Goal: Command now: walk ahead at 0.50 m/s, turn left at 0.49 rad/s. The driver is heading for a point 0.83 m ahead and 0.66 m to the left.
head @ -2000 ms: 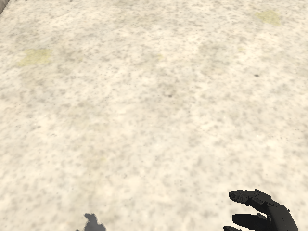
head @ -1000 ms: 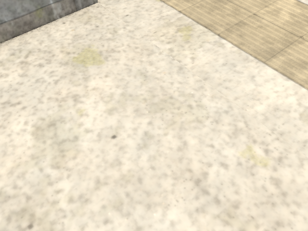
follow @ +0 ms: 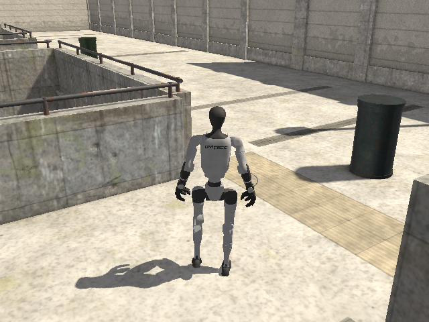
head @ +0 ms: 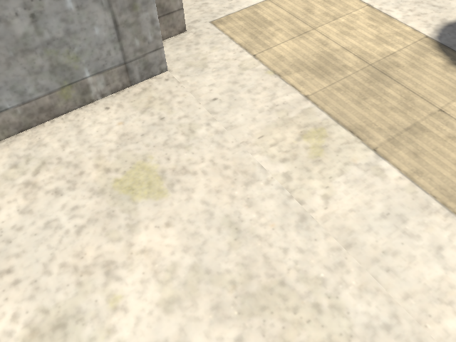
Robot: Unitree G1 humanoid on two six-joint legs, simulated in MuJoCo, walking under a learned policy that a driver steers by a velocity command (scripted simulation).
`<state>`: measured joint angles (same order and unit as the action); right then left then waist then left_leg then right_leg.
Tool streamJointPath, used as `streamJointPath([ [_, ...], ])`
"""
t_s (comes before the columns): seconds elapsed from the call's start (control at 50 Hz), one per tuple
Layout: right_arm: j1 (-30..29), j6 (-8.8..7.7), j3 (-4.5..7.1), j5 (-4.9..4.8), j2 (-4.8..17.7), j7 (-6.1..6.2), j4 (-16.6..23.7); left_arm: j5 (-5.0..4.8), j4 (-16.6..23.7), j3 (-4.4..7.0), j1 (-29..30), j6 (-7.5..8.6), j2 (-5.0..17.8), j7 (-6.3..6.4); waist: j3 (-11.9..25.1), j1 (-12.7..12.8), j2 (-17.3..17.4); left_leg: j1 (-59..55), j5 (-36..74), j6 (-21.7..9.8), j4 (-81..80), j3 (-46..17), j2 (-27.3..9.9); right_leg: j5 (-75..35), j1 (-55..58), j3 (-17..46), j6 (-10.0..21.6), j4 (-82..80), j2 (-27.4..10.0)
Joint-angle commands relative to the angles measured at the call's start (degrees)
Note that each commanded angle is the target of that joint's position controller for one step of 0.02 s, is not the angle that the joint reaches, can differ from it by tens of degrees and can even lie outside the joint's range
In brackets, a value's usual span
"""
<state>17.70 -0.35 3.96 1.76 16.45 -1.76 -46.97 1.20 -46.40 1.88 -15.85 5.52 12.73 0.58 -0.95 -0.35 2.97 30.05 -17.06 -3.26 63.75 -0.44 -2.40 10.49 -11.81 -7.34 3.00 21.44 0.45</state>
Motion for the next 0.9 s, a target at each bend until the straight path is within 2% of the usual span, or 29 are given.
streamJointPath([
  [0.02, 0.5, 0.66, 0.22, 0.42, 0.6, -0.88, 3.4, -0.37, 1.6, 1.71, -1.7, 1.60, 6.2, 0.12, -0.7, -0.9, -7.2, 8.0, 5.7, 1.2, -0.1, -1.9, -3.2, -7.9, 3.9, 10.4, 6.9, -14.3, -15.9],
  [0.08, -5.0, 0.70, -0.06, 0.27, 0.2, -1.32, 5.3, -0.09, 0.1, 1.88, -3.3, 1.38, 6.2, -0.04, -2.4, -0.1, -6.9, 10.6, 11.5, 1.9, -6.8, -1.0, -3.6, -10.2, 5.2, 4.9, 6.6, -14.7, -14.9],
  [0.14, -10.7, 0.42, -0.74, 0.11, -0.5, -2.01, 7.2, 0.01, -0.8, 2.22, -4.4, 1.27, 7.3, -0.07, -3.4, 1.2, -7.1, 7.8, 16.8, 1.2, -16.3, 1.7, -3.3, -12.2, 5.7, 0.3, 5.7, -14.2, -14.5],
  [0.2, -15.4, 0.34, -0.89, 0.39, 0.1, -2.49, 9.3, 0.11, -2.1, 2.71, -6.8, 0.74, 8.7, 0.26, -4.7, 2.6, -6.9, 6.3, 14.7, -0.6, -22.6, 4.7, -2.7, -14.7, 9.8, -2.1, 4.9, -12.9, -16.0],
  [0.24, -16.8, 0.29, -0.73, 0.67, 0.6, -2.51, 10.2, 0.18, -3.0, 2.95, -8.1, -0.03, 9.5, 0.48, -4.9, 3.0, -7.0, 5.2, 10.2, -2.2, -25.3, 6.6, -1.3, -20.8, 13.7, -3.7, 4.3, -9.8, -16.8],
  [0.28, -14.8, 0.32, -0.25, 0.91, 1.2, -2.10, 10.1, 0.30, -3.5, 3.26, -8.0, -0.83, 11.2, 0.75, -2.7, 1.7, -8.1, 0.2, 3.6, -4.4, -27.0, 9.0, 2.2, -38.5, 16.5, -5.9, 3.4, -1.8, -16.9],
  [0.3, -10.9, 0.13, 0.26, 0.98, 2.0, -1.77, 9.2, 0.32, -3.7, 3.49, -7.9, -1.40, 12.2, 0.83, -0.1, -0.1, -8.4, -4.5, 0.8, -5.8, -28.2, 9.7, 4.7, -46.1, 17.2, -6.8, 3.1, 5.7, -16.8],
  [0.32, -3.0, -0.48, 1.05, 1.22, 2.9, -1.21, 6.8, 0.08, -3.5, 3.53, -7.3, -2.01, 12.7, 0.80, 4.5, -3.8, -6.7, -14.2, 2.3, -7.3, -32.5, 9.9, 7.4, -45.9, 14.7, -8.2, 2.1, 17.7, -15.6],
  [0.34, 6.9, -0.93, 2.65, 1.80, 7.0, -0.27, 3.8, 0.26, -2.2, 3.01, -7.4, -2.13, 11.3, 0.72, 10.9, -7.7, -1.6, -29.7, -1.3, -9.8, -35.1, 0.9, 2.7, -31.6, 3.4, -8.4, 0.2, 34.1, -14.1],
  [0.36, 5.9, -0.98, 4.37, 1.03, 14.9, 0.49, 4.6, -0.08, 2.3, 1.28, -9.0, -1.75, 3.6, -0.39, 14.7, -3.9, 12.9, -46.4, -3.8, -17.7, -40.2, -29.5, -15.2, 17.0, -22.8, -6.7, -3.6, 54.0, -3.7],
  [0.38, 7.8, -0.38, 4.50, -0.80, 14.7, 0.77, 5.7, 0.49, 4.1, 2.26, -2.1, -1.04, 8.6, -0.68, 17.9, -7.4, 5.0, -47.7, -2.2, -19.9, -48.1, -44.1, -17.8, 19.7, -30.3, 6.6, -3.9, 60.2, -0.3],
  [0.4, 5.5, -0.14, 4.04, -0.84, 13.1, 1.27, 4.5, -0.28, 5.4, 2.18, 2.2, -0.46, 8.4, -0.94, 9.5, -6.1, 1.6, -42.7, 3.8, -18.3, -47.8, -33.4, -16.4, 13.6, -34.1, 8.6, -3.0, 59.5, -3.8],
  [0.42, 3.0, -0.33, 3.14, -1.11, 9.7, 1.54, 4.3, -0.54, 4.8, 1.70, 1.6, 0.22, 7.6, -0.85, 4.5, -3.6, -1.4, -34.5, 11.8, -15.9, -47.9, -26.6, -14.0, 8.5, -31.2, 8.5, -2.7, 53.8, -6.0],
  [0.44, 0.3, -0.68, 2.50, -1.18, 7.7, 1.64, 4.5, 0.01, 4.1, 1.76, 0.9, 0.00, 7.4, -0.75, 2.2, -1.2, -2.8, -28.7, 17.6, -13.6, -48.3, -21.6, -10.6, 7.3, -27.2, 8.7, -2.7, 49.5, -7.2],
  [0.46, -1.6, -1.03, 1.90, -1.57, 6.0, 1.69, 4.8, 0.97, 3.8, 1.72, -0.8, -0.97, 7.4, -0.80, 2.1, 0.9, -2.2, -24.8, 21.5, -12.7, -49.1, -18.1, -8.2, 7.0, -23.5, 9.0, -3.3, 47.1, -7.6],
  [0.48, -2.0, -1.56, 1.57, -1.70, 5.4, 1.52, 5.1, 1.49, 3.5, 1.73, -1.8, -2.04, 7.2, -0.97, 2.9, 1.7, -1.8, -23.1, 24.1, -12.6, -49.5, -16.4, -7.1, 7.0, -21.3, 9.0, -3.8, 45.8, -7.5],
  [0.52, -0.4, -2.54, 1.74, -1.91, 6.3, 1.22, 4.5, 1.68, 3.9, 1.60, -1.2, -3.49, 6.3, -1.29, 2.6, 2.1, -2.0, -21.6, 26.2, -13.1, -50.5, -14.8, -5.5, 5.9, -21.7, 8.2, -4.9, 42.6, -7.0],
  [0.56, 1.8, -2.80, 1.98, -1.72, 7.3, 1.22, 3.9, 1.57, 5.2, 1.45, 2.8, -3.95, 5.9, -1.42, 0.8, 1.1, -1.5, -20.9, 23.3, -12.7, -52.1, -14.9, -4.6, 2.1, -24.4, 7.7, -5.7, 38.2, -6.8],
  [0.64, 6.5, -2.76, 2.01, -1.77, 7.2, 1.33, 2.9, 1.24, 7.9, 1.21, 12.2, -3.78, 6.1, -1.64, -1.4, -2.3, 0.0, -24.3, 20.9, -11.1, -52.3, -16.3, -3.8, -6.7, -28.7, 8.2, -6.2, 27.0, -5.8],
  [0.74, 10.8, -2.66, 2.17, -1.12, 7.9, 1.89, 2.1, 0.61, 11.0, 0.55, 20.4, -2.84, 6.1, -2.20, -1.9, -5.3, 0.7, -29.1, 27.3, -10.3, -48.1, -18.6, -4.2, -9.4, -27.7, 8.0, -5.4, 17.2, -2.8],
  [0.78, 10.4, -2.62, 2.32, -0.84, 8.6, 2.31, 2.4, 0.33, 11.9, 0.57, 20.8, -2.38, 6.8, -2.18, -2.0, -4.7, 1.3, -29.6, 29.6, -9.3, -46.1, -20.5, -5.1, -8.1, -24.1, 8.7, -4.4, 13.8, -1.9],
  [0.8, 9.0, -2.62, 2.43, -0.78, 9.1, 2.51, 2.8, 0.26, 11.6, 0.73, 18.9, -2.15, 7.5, -2.06, -1.8, -3.4, 1.6, -28.8, 30.5, -8.3, -45.0, -21.2, -5.2, -6.6, -20.2, 9.0, -3.8, 11.8, -1.4],
  [0.82, 6.9, -2.65, 2.55, -0.73, 9.7, 2.55, 3.3, 0.12, 10.7, 1.02, 15.2, -1.90, 8.2, -1.77, -1.2, -1.5, 2.0, -26.6, 33.3, -7.1, -43.0, -21.3, -4.9, -4.4, -13.8, 8.8, -2.9, 9.9, -0.3],
  [0.84, 5.3, -2.82, 2.65, -0.71, 10.3, 2.33, 3.6, 0.11, 8.9, 1.63, 9.3, -1.56, 9.5, -1.19, 1.3, 1.2, 1.5, -24.6, 38.8, -5.8, -37.5, -20.8, -3.4, -1.9, -5.1, 7.9, -1.9, 8.6, 1.5],
  [0.86, 4.6, -3.16, 2.45, -1.12, 9.7, 1.84, 3.6, 0.55, 7.0, 2.40, 1.4, -0.82, 11.3, -0.45, 5.7, 5.3, -1.7, -21.1, 38.1, -4.3, -26.4, -17.9, 0.4, -2.5, 6.3, 9.1, -0.4, 5.4, -0.3],
  [0.88, 5.4, -3.61, 1.18, -1.60, 5.3, 1.38, 5.2, 1.82, 6.8, 3.33, -8.1, -0.47, 15.5, 0.67, 15.1, 8.4, -8.2, -14.4, 22.3, -3.0, -9.8, -13.3, 4.0, 11.2, 19.7, 22.8, 2.4, 3.4, -13.8],
  [0.9, 13.0, -3.34, 0.35, -3.02, 1.2, 1.53, 6.7, 2.47, 7.3, 4.15, -6.4, -1.15, 20.1, 0.87, 19.6, 2.9, -21.4, 2.3, -16.5, -1.3, 4.0, -7.5, 12.5, 14.2, 29.4, 50.2, 9.0, -4.3, -27.3],
])
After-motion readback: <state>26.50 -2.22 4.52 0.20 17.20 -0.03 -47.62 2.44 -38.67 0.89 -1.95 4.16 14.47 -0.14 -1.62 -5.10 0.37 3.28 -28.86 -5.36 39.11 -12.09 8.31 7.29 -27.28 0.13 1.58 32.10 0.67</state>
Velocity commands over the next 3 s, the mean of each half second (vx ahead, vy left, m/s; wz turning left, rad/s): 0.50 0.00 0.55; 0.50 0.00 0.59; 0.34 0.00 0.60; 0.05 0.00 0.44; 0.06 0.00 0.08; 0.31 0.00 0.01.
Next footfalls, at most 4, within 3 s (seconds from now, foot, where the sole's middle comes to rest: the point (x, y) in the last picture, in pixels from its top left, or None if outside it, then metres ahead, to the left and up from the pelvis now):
0.34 left None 0.30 0.15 -0.78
0.88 right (212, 291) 0.66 0.12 -0.78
1.38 left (111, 280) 0.71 0.44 -0.78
1.98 right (150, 242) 0.85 0.33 -0.78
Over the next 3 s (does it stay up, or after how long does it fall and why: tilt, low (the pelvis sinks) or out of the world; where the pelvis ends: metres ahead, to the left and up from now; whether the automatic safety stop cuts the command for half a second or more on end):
stays up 0.83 0.52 -0.02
